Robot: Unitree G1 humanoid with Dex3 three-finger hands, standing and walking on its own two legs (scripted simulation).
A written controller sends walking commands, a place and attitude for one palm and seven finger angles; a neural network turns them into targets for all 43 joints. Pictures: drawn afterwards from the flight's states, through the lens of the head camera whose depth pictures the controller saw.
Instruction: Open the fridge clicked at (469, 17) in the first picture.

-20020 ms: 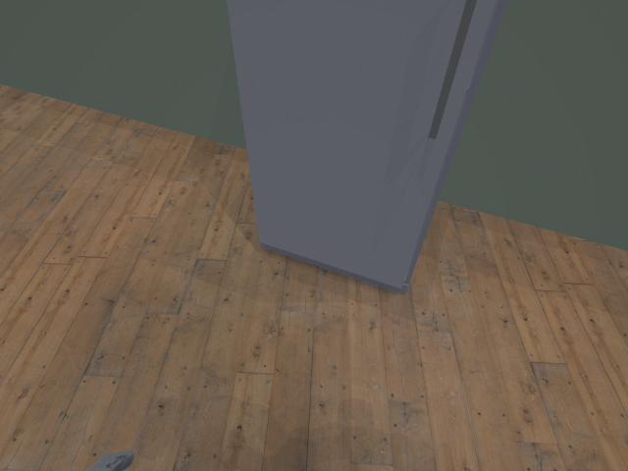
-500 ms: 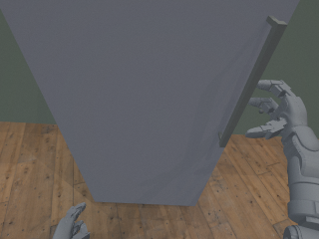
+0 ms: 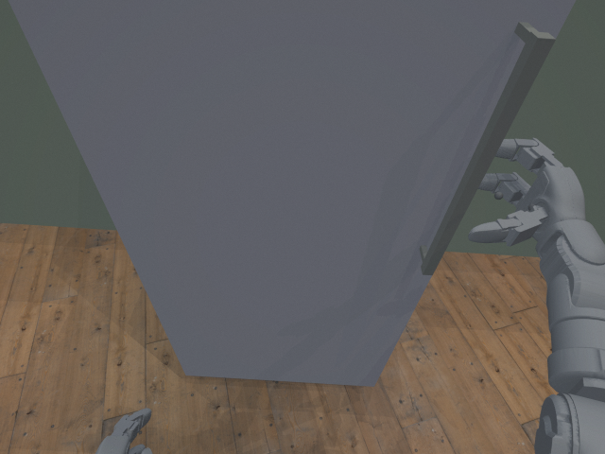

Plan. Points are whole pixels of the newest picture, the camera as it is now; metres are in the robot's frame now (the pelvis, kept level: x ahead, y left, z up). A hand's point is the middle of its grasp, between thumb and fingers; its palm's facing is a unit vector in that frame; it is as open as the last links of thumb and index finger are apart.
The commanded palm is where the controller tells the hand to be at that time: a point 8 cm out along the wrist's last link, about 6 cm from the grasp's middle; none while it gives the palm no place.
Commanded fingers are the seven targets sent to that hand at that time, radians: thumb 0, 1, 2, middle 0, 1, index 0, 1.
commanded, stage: slide the fingers in behind the handle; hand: right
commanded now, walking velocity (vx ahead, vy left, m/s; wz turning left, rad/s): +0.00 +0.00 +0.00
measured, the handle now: (464, 177) +0.45 -0.17 +0.17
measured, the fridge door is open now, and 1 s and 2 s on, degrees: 0 0 0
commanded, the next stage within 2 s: grip the handle and tug to test in 1.70 s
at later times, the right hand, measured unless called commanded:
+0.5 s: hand (499, 208) +0.39 -0.19 +0.18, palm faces -0.03 +1.00 -0.01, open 14.0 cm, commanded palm +0.36 -0.24 +0.18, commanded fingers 0.00 0.50 -0.30 0.30 1.20 0.30 1.20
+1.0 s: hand (475, 204) +0.39 -0.16 +0.18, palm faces -0.01 +1.00 -0.01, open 14.0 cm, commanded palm +0.36 -0.21 +0.18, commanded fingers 0.00 0.50 -0.30 0.30 1.20 0.30 1.20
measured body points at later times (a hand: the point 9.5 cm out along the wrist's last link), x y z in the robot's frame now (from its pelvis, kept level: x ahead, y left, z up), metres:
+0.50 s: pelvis +0.00 -0.01 +0.00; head -0.01 +0.01 +0.45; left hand +0.15 +0.24 -0.09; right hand +0.38 -0.25 +0.18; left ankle -0.02 +0.10 -0.74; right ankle +0.01 -0.11 -0.74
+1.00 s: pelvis +0.01 +0.00 +0.00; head -0.01 +0.01 +0.45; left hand +0.15 +0.24 -0.09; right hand +0.38 -0.22 +0.18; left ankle -0.02 +0.10 -0.74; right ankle +0.01 -0.11 -0.74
